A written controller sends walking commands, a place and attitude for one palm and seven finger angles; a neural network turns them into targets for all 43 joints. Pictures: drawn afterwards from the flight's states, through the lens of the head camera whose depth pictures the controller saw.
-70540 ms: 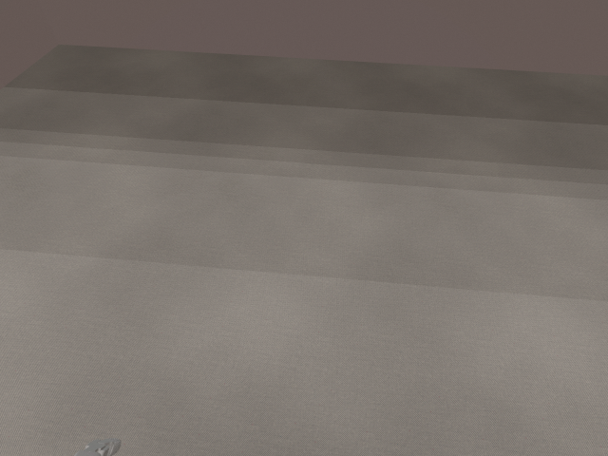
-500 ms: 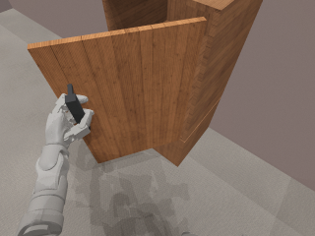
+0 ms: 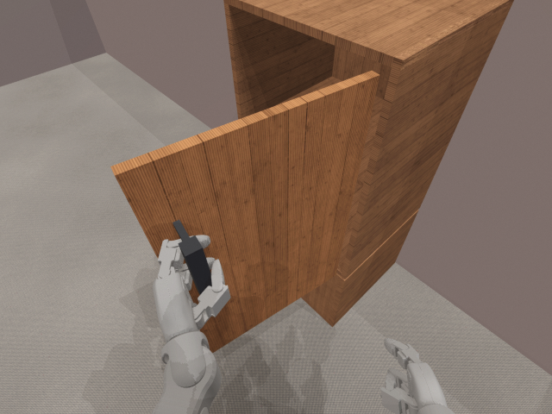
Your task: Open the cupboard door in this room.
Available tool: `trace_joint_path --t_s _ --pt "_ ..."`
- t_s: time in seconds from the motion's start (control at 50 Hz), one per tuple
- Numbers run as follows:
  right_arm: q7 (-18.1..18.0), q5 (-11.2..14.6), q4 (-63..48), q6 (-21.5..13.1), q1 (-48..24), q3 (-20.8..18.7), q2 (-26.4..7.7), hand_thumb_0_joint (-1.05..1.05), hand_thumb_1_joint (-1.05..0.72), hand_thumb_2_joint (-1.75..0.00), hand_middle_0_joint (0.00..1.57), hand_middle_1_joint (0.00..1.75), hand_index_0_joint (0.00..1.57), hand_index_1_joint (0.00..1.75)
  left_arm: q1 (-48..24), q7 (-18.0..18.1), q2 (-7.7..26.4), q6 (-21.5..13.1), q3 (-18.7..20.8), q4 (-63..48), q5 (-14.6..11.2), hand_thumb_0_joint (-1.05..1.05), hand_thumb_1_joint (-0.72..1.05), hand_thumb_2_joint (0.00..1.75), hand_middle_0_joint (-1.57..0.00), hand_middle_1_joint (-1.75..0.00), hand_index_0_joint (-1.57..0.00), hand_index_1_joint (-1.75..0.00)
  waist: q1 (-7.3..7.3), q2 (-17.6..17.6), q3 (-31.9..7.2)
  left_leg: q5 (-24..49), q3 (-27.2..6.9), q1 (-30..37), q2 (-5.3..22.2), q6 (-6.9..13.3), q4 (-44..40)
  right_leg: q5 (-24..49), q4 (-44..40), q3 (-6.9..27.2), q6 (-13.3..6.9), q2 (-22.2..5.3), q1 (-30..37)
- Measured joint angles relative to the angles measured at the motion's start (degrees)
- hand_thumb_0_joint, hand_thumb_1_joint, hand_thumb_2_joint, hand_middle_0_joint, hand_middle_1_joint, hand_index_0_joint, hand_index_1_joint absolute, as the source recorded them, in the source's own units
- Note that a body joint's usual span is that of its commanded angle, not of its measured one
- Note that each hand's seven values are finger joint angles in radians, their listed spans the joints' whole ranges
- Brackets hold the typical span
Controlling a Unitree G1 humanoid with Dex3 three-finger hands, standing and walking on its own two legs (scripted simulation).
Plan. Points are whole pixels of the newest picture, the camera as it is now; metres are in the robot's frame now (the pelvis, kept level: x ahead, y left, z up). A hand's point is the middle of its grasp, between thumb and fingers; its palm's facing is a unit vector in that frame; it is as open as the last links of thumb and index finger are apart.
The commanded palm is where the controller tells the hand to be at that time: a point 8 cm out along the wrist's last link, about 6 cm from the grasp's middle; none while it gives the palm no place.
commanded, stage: pull the door open along its arc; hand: left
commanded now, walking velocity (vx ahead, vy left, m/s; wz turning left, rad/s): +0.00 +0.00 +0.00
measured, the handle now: (193, 260) +0.32 +0.14 +0.06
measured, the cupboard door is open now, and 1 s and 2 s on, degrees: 80 83 86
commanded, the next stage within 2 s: open thumb and fingers to let go in 0.14 s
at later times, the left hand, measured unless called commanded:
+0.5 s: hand (226, 306) +0.25 +0.08 +0.07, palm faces +0.43 -0.90 +0.00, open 7.5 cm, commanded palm +0.20 +0.12 +0.06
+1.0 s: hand (222, 297) +0.26 +0.09 +0.07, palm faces +0.36 -0.93 -0.01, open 14.9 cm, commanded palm +0.21 +0.12 +0.06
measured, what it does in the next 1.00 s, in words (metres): stands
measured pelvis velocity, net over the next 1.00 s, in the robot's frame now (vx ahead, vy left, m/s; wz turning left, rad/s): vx -0.03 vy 0.02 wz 0.01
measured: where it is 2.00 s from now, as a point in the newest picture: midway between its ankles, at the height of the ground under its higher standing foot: outside the picture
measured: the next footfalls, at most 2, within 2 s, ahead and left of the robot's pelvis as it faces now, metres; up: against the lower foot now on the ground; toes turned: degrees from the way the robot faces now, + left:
none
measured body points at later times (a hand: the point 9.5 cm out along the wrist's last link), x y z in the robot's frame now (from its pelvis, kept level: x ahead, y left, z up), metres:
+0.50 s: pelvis -0.01 -0.02 +0.00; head +0.00 -0.04 +0.45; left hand +0.22 +0.13 +0.07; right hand +0.17 -0.23 -0.10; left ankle -0.02 +0.14 -0.70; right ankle -0.01 -0.08 -0.70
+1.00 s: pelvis -0.03 +0.02 -0.01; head -0.01 +0.00 +0.44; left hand +0.24 +0.14 +0.07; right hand +0.15 -0.19 -0.10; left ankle -0.02 +0.14 -0.70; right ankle -0.01 -0.08 -0.70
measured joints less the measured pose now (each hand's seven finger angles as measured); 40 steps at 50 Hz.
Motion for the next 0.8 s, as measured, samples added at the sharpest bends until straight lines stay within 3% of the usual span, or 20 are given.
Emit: trace_joint_path --t_s 0.24,0.42,0.54,0.8 --pt "0.4 0.1 1.1 -3.0 3.5 -1.8 -2.6 0.02 -0.91 -0.90 0.20 0.30 0.20 0.30 9.9 -1.6 2.9 -1.1 -6.8 -7.6 0.2 0.02 0.64 0.73 -0.31 -1.31 -0.36 -1.33 -1.40 1.2 0.6 -0.3 -1.0 0.4 0.2 -0.6 0.5 -1.2 1.2 -1.0 -1.1 0.2 0.4" --pt "-0.5 -0.1 2.9 -4.6 1.8 -2.0 -2.4 0.02 -0.91 -0.90 0.20 0.30 0.20 0.30 3.8 0.7 0.7 -1.7 -3.5 -2.4 -0.5 0.01 0.56 0.74 -0.36 -1.32 -0.38 -1.33 -0.05 0.8 0.4 0.5 -1.6 -1.3 -0.1 -0.7 1.1 -0.8 2.3 -1.5 -1.4 -0.1 -1.3" --pt "-0.5 -0.2 2.1 -4.9 1.3 -1.4 -2.1 0.02 -0.91 -0.90 0.20 0.30 0.20 0.30 3.5 0.5 0.4 -2.7 -2.6 -2.3 -0.3 0.01 0.34 0.65 -0.36 -1.29 -0.36 -1.29 0.24 0.8 0.7 1.0 -2.0 -1.5 -0.4 -0.4 1.1 -0.2 1.9 -1.7 -1.2 -0.4 -1.2" --pt "-0.4 0.1 2.0 -4.7 1.2 -1.1 -1.8 0.02 -0.91 -0.90 0.20 0.30 0.20 0.30 -1.6 2.4 0.7 -2.0 -4.7 0.9 0.8 0.00 -0.34 0.37 -0.31 -1.17 -0.30 -1.17 0.22 0.6 1.2 0.6 -1.3 -3.6 -1.0 0.3 3.6 0.3 3.1 -1.1 0.1 -1.0 -2.8"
